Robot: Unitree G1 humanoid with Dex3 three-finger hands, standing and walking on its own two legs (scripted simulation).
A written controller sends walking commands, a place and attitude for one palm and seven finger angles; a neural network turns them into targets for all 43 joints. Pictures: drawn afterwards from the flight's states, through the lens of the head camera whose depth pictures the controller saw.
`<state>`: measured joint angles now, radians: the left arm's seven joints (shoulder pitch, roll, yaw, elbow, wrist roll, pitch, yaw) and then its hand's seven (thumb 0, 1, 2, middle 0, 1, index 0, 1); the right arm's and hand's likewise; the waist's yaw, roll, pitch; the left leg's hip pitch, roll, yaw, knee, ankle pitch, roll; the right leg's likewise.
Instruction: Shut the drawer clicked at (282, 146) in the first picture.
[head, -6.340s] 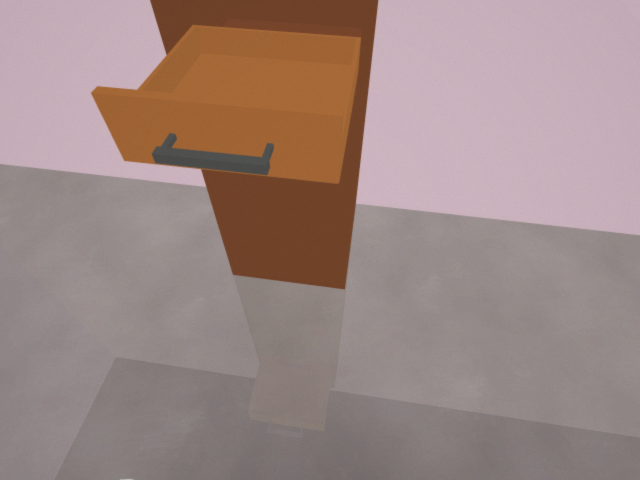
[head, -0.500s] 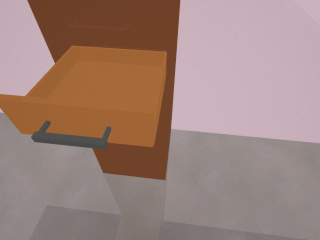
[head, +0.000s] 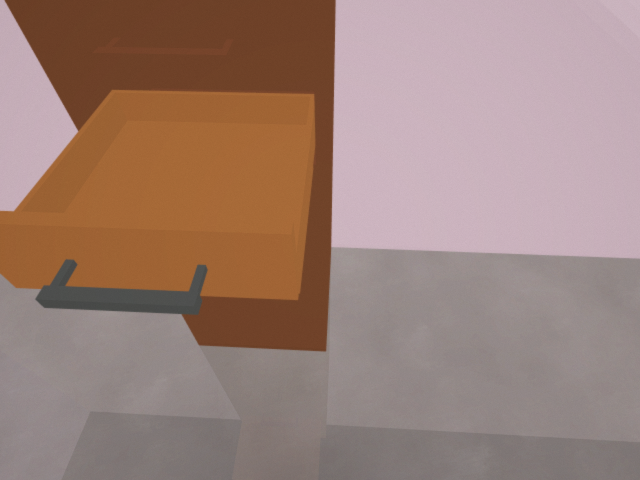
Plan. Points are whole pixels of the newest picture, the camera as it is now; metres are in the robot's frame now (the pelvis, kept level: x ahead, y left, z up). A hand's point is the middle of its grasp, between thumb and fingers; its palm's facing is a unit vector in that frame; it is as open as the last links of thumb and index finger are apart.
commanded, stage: come to a stop and stand still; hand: left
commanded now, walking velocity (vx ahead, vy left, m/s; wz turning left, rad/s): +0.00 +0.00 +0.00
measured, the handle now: (127, 285) +0.31 +0.24 +0.10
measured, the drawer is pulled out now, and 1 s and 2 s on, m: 0.29 0.29 0.29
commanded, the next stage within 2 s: look again from close up in 0.48 s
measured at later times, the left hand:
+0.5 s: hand out of the picture -0.02 +0.17 -0.18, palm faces +0.01 -0.98 -0.20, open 7.4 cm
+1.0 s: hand out of the picture -0.03 +0.17 -0.18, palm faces +0.02 -0.99 -0.17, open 7.4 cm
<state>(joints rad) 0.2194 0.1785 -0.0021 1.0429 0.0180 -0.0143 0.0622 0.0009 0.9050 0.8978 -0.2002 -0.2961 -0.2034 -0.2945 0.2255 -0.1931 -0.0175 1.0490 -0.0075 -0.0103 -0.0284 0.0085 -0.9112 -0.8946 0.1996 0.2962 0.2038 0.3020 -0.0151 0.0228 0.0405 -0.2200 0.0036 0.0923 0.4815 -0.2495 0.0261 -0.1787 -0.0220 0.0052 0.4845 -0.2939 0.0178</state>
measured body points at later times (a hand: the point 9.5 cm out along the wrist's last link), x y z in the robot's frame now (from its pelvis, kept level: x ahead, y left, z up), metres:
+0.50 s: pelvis -0.02 -0.01 +0.00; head -0.01 +0.00 +0.45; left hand -0.02 +0.22 -0.16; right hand -0.01 -0.24 -0.15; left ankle +0.00 +0.10 -0.74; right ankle -0.02 -0.13 -0.74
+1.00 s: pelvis -0.02 +0.00 +0.00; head -0.01 +0.01 +0.45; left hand -0.03 +0.22 -0.16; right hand -0.01 -0.23 -0.15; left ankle +0.00 +0.10 -0.74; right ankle -0.02 -0.13 -0.74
